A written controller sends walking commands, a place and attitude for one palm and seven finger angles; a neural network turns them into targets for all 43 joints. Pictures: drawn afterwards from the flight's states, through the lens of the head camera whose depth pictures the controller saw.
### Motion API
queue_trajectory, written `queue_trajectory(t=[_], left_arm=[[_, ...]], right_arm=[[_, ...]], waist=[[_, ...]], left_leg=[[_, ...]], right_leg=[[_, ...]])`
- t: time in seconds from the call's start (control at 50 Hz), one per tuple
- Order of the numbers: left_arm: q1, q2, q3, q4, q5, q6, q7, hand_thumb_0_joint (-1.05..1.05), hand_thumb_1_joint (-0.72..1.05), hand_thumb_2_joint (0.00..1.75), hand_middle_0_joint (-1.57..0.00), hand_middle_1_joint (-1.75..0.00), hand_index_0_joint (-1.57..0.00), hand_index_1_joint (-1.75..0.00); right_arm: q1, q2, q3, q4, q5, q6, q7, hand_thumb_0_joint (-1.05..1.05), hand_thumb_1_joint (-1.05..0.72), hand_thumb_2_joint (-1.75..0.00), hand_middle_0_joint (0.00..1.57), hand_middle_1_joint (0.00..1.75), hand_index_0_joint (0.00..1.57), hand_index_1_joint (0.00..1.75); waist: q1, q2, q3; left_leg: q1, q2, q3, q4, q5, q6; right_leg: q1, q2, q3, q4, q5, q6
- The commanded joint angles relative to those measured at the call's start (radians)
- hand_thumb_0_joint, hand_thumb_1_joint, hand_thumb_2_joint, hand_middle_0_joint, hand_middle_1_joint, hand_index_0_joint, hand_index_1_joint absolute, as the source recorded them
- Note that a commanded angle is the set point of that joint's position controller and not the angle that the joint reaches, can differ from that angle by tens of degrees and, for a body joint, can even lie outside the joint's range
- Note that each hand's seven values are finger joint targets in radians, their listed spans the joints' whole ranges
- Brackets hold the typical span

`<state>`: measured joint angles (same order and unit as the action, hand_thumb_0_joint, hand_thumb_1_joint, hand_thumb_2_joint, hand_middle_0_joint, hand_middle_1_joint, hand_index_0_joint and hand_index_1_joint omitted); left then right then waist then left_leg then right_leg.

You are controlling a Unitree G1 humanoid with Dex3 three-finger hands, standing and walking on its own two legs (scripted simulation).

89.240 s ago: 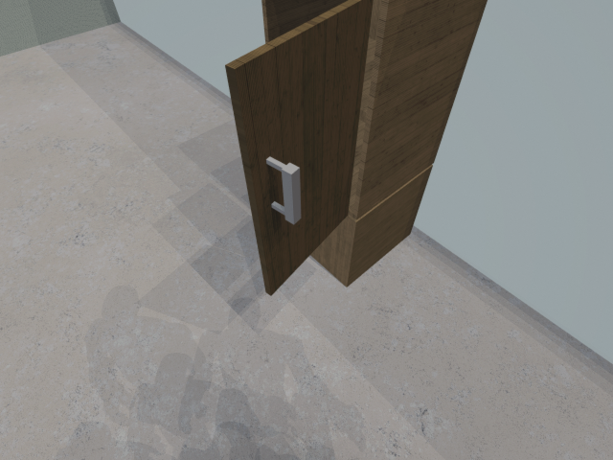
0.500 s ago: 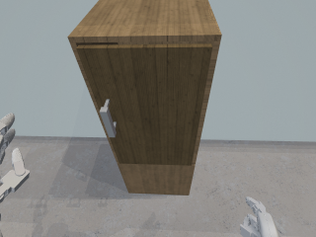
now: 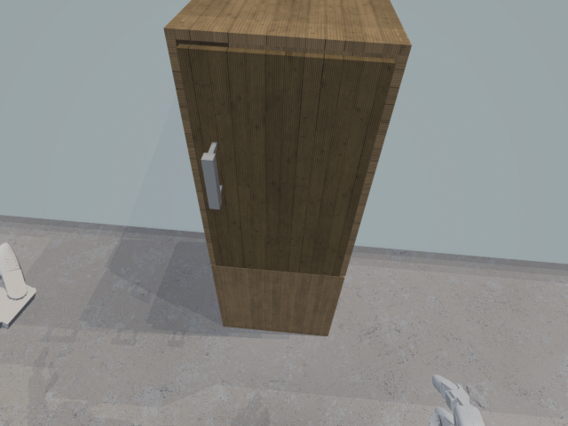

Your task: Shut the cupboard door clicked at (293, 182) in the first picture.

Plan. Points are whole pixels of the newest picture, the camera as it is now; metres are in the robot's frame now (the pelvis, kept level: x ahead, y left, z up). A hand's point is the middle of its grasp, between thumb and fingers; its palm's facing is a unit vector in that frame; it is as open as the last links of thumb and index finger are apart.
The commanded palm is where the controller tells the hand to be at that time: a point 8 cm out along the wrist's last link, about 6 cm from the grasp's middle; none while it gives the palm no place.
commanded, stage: step back with the hand held close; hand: left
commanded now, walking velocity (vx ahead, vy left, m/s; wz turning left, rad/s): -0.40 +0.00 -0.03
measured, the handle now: (214, 176) +0.57 +0.18 +0.03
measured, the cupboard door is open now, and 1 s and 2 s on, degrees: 0 0 0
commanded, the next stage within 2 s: stop stepping back and stand still in 0.46 s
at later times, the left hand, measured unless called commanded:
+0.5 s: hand (13, 364) +0.13 +0.24 +0.18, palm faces +0.34 -0.85 -0.41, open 7.5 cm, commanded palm +0.06 +0.29 +0.20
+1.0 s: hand out of the picture +0.03 +0.28 +0.20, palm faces +0.32 -0.83 -0.46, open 7.5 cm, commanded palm -0.02 +0.33 +0.20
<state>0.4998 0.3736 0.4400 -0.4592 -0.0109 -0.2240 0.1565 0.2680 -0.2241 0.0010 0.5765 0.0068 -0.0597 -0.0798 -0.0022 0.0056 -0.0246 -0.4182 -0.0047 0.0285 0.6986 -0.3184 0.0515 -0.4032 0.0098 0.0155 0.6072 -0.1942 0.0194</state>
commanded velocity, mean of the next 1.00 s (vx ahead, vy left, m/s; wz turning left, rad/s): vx -0.15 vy -0.03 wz -0.01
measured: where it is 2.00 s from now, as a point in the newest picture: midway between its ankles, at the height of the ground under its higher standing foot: outside the picture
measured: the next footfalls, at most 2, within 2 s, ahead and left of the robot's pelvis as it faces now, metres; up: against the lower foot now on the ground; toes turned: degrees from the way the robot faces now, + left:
right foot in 0.34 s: -0.11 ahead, -0.12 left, +0.00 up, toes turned +2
left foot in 0.68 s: +0.04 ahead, +0.10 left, +0.02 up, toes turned -1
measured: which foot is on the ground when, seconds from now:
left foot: down 0.00-0.58, up 0.60-0.66, down 0.68-0.98, up 1.00-1.00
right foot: down 0.00-0.16, up 0.18-0.32, down 0.34-0.74, up 0.76-0.94, down 0.96-1.00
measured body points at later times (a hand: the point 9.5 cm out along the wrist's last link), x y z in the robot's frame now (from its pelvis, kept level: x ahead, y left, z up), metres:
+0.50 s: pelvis -0.10 +0.00 +0.01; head -0.06 +0.03 +0.45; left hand +0.11 +0.28 +0.21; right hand +0.09 -0.23 -0.06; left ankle +0.07 +0.09 -0.72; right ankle -0.15 -0.13 -0.72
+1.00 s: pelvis -0.17 +0.04 +0.02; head -0.18 +0.07 +0.46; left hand +0.01 +0.32 +0.22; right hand -0.02 -0.19 -0.05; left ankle -0.01 +0.10 -0.71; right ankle -0.20 -0.05 -0.72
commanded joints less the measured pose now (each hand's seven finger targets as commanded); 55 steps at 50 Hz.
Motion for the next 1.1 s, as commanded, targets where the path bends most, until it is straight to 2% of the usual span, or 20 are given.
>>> queue_trajectory(t=[0.0, 0.08, 0.14, 0.16, 0.3, 0.4, 0.44, 0.48, 0.52, 0.58, 0.66, 0.68, 0.72, 0.74, 0.82, 0.88, 0.92, 0.98, 1.04, 1.08], left_arm=[[-0.088, 0.217, 0.099, -0.219, -0.012, -0.068, 0.035, 0.0, 0.9, 0.9, -0.2, -0.3, -0.2, -0.3], [-0.058, 0.234, 0.117, -0.238, -0.018, -0.082, 0.047, 0.0, 0.9, 0.9, -0.2, -0.3, -0.2, -0.3], [-0.033, 0.237, 0.162, -0.244, -0.007, -0.101, 0.043, 0.0, 0.9, 0.9, -0.2, -0.3, -0.2, -0.3], [-0.048, 0.238, 0.165, -0.27, -0.01, -0.104, 0.034, 0.0, 0.9, 0.9, -0.2, -0.3, -0.2, -0.3], [-0.044, 0.189, 0.097, -0.229, -0.023, -0.124, -0.003, 0.0, 0.9, 0.9, -0.2, -0.3, -0.2, -0.3], [-0.103, 0.236, 0.103, -0.329, -0.041, -0.149, -0.002, 0.0, 0.9, 0.9, -0.2, -0.3, -0.2, -0.3], [0.004, 0.304, 0.175, -0.329, -0.055, -0.13, -0.004, 0.0, 0.9, 0.9, -0.2, -0.3, -0.2, -0.3], [0.072, 0.303, 0.188, -0.303, -0.07, -0.12, -0.01, 0.0, 0.9, 0.9, -0.2, -0.3, -0.2, -0.3], [0.096, 0.329, 0.204, -0.268, -0.065, -0.118, -0.004, 0.0, 0.9, 0.9, -0.2, -0.3, -0.2, -0.3], [0.074, 0.29, 0.171, -0.183, -0.051, -0.083, 0.018, 0.0, 0.9, 0.9, -0.2, -0.3, -0.2, -0.3], [-0.102, 0.243, 0.087, -0.106, -0.04, -0.061, 0.022, 0.0, 0.9, 0.9, -0.2, -0.3, -0.2, -0.3], [-0.098, 0.23, 0.072, -0.092, -0.041, -0.069, 0.022, 0.0, 0.9, 0.9, -0.2, -0.3, -0.2, -0.3], [-0.106, 0.207, 0.067, -0.151, -0.026, -0.072, 0.019, 0.0, 0.9, 0.9, -0.2, -0.3, -0.2, -0.3], [-0.142, 0.222, 0.065, -0.202, -0.024, -0.075, 0.014, 0.0, 0.9, 0.9, -0.2, -0.3, -0.2, -0.3], [-0.04, 0.229, 0.067, -0.377, -0.03, -0.049, 0.01, 0.0, 0.9, 0.9, -0.2, -0.3, -0.2, -0.3], [0.096, 0.261, 0.107, -0.372, -0.042, -0.012, 0.013, 0.0, 0.9, 0.9, -0.2, -0.3, -0.2, -0.3], [0.089, 0.295, 0.159, -0.321, -0.05, 0.0, 0.016, 0.0, 0.9, 0.9, -0.2, -0.3, -0.2, -0.3], [0.025, 0.235, 0.124, -0.169, -0.062, 0.041, 0.02, 0.0, 0.9, 0.9, -0.2, -0.3, -0.2, -0.3], [-0.195, 0.232, 0.066, -0.161, -0.04, 0.031, 0.031, 0.0, 0.9, 0.9, -0.2, -0.3, -0.2, -0.3], [-0.233, 0.21, 0.029, -0.104, -0.022, 0.028, 0.035, 0.0, 0.9, 0.9, -0.2, -0.3, -0.2, -0.3]], right_arm=[[-0.106, -0.113, -0.058, -0.134, -0.013, -0.06, 0.005, 0.0, -0.9, -0.9, 0.2, 0.3, 0.2, 0.3], [-0.115, -0.121, -0.056, -0.128, -0.006, -0.055, 0.002, 0.0, -0.9, -0.9, 0.2, 0.3, 0.2, 0.3], [-0.145, -0.143, -0.064, -0.14, -0.005, -0.076, -0.015, 0.0, -0.9, -0.9, 0.2, 0.3, 0.2, 0.3], [-0.141, -0.131, -0.071, -0.135, -0.014, -0.085, -0.014, 0.0, -0.9, -0.9, 0.2, 0.3, 0.2, 0.3], [-0.137, -0.129, -0.061, -0.063, -0.037, -0.135, 0.008, 0.0, -0.9, -0.9, 0.2, 0.3, 0.2, 0.3], [-0.149, -0.095, -0.068, -0.034, -0.028, -0.128, 0.011, 0.0, -0.9, -0.9, 0.2, 0.3, 0.2, 0.3], [-0.177, -0.093, -0.071, -0.074, -0.016, -0.112, 0.013, 0.0, -0.9, -0.9, 0.2, 0.3, 0.2, 0.3], [-0.21, -0.08, -0.057, -0.112, -0.011, -0.092, 0.014, 0.0, -0.9, -0.9, 0.2, 0.3, 0.2, 0.3], [-0.209, -0.081, -0.053, -0.117, -0.014, -0.073, 0.011, 0.0, -0.9, -0.9, 0.2, 0.3, 0.2, 0.3], [-0.158, -0.075, -0.048, -0.09, -0.025, -0.048, -0.001, 0.0, -0.9, -0.9, 0.2, 0.3, 0.2, 0.3], [-0.142, -0.129, -0.041, -0.092, -0.01, -0.074, -0.028, 0.0, -0.9, -0.9, 0.2, 0.3, 0.2, 0.3], [-0.135, -0.132, -0.043, -0.09, 0.002, -0.094, -0.032, 0.0, -0.9, -0.9, 0.2, 0.3, 0.2, 0.3], [-0.126, -0.153, -0.043, -0.097, 0.001, -0.121, -0.035, 0.0, -0.9, -0.9, 0.2, 0.3, 0.2, 0.3], [-0.144, -0.146, -0.043, -0.1, -0.006, -0.132, -0.034, 0.0, -0.9, -0.9, 0.2, 0.3, 0.2, 0.3], [-0.12, -0.095, -0.045, -0.104, -0.02, -0.158, 0.002, 0.0, -0.9, -0.9, 0.2, 0.3, 0.2, 0.3], [-0.106, -0.086, -0.041, -0.094, -0.034, -0.131, 0.011, 0.0, -0.9, -0.9, 0.2, 0.3, 0.2, 0.3], [-0.094, -0.087, -0.045, -0.074, -0.046, -0.095, 0.012, 0.0, -0.9, -0.9, 0.2, 0.3, 0.2, 0.3], [-0.1, -0.091, -0.055, -0.059, -0.025, -0.046, 0.0, 0.0, -0.9, -0.9, 0.2, 0.3, 0.2, 0.3], [-0.133, -0.101, -0.033, -0.071, -0.011, -0.04, -0.005, 0.0, -0.9, -0.9, 0.2, 0.3, 0.2, 0.3], [-0.122, -0.097, -0.021, -0.051, -0.017, -0.056, -0.019, 0.0, -0.9, -0.9, 0.2, 0.3, 0.2, 0.3]], waist=[[-0.017, -0.118, -0.021], [-0.025, 0.001, -0.049], [-0.004, 0.248, -0.084], [-0.002, 0.228, -0.11], [-0.009, 0.188, -0.036], [-0.004, 0.115, -0.363], [-0.002, 0.048, -0.38], [-0.006, 0.037, -0.268], [-0.016, -0.02, -0.128], [-0.03, -0.084, 0.001], [-0.029, 0.056, 0.129], [-0.023, 0.054, 0.099], [-0.022, 0.255, 0.015], [-0.011, 0.298, -0.007], [0.01, 0.238, -0.175], [-0.003, 0.205, -0.193], [-0.019, 0.053, -0.141], [-0.019, -0.219, -0.014], [-0.044, -0.118, 0.13], [-0.041, 0.009, 0.136]], left_leg=[[-0.039, 0.019, -0.07, -0.034, -0.156, -0.021], [-0.014, 0.069, -0.127, -0.219, -0.16, -0.003], [-0.337, 0.291, -0.366, -0.54, -0.393, 0.088], [-0.304, 0.32, -0.367, -0.527, -0.314, 0.097], [-0.094, 0.261, -0.272, -0.427, -0.098, 0.054], [0.401, 0.173, -0.078, -0.214, 0.614, -0.016], [0.394, 0.14, -0.037, -0.192, 0.48, -0.026], [0.271, 0.11, -0.023, -0.194, 0.236, -0.038], [0.228, 0.034, 0.0, -0.057, 0.026, -0.08], [0.178, 0.016, -0.056, 0.13, 0.027, -0.087], [0.118, 0.089, -0.174, -0.299, -0.04, -0.041], [0.102, 0.125, -0.24, -0.398, -0.169, -0.03], [-0.066, 0.222, -0.422, -0.683, -0.607, -0.012], [-0.058, 0.24, -0.466, -0.713, -0.617, -0.007], [0.158, 0.161, -0.235, -0.598, -0.279, -0.082], [0.117, 0.077, -0.089, -0.471, -0.162, -0.11], [0.205, 0.022, -0.007, -0.195, -0.04, -0.093], [0.15, 0.015, -0.085, 0.237, -0.04, -0.09], [0.045, 0.09, -0.092, 0.138, -0.072, -0.051], [0.135, 0.047, -0.012, -0.101, -0.086, -0.035]], right_leg=[[-0.034, -0.205, 0.3, -0.318, -0.319, -0.116], [-0.024, -0.106, 0.135, -0.22, -0.273, -0.057], [0.308, 0.071, 0.005, 0.213, -0.077, 0.009], [0.306, 0.071, 0.018, 0.273, -0.092, 0.006], [0.201, 0.067, 0.018, -0.065, -0.12, -0.011], [0.112, 0.013, 0.042, -0.164, 0.212, 0.011], [0.097, -0.009, 0.045, -0.169, 0.235, 0.037], [0.054, -0.053, 0.082, -0.223, 0.082, 0.009], [-0.132, -0.156, 0.191, -0.367, -0.18, -0.066], [-0.248, -0.24, 0.24, -0.395, -0.224, -0.155], [-0.125, -0.023, 0.067, -0.301, -0.324, -0.039], [-0.045, 0.019, 0.041, -0.275, -0.292, -0.022], [0.208, 0.115, 0.001, 0.004, -0.27, -0.007], [0.215, 0.12, 0.016, 0.07, -0.239, -0.006], [0.251, 0.109, -0.045, -0.073, -0.254, -0.032], [0.344, 0.062, -0.058, -0.234, -0.224, -0.059], [0.133, -0.083, 0.053, -0.368, -0.282, -0.123], [-0.189, -0.272, 0.308, -0.465, -0.665, -0.236], [-0.174, -0.273, 0.255, -0.385, -0.598, -0.201], [-0.126, -0.169, 0.123, -0.258, -0.532, -0.144]])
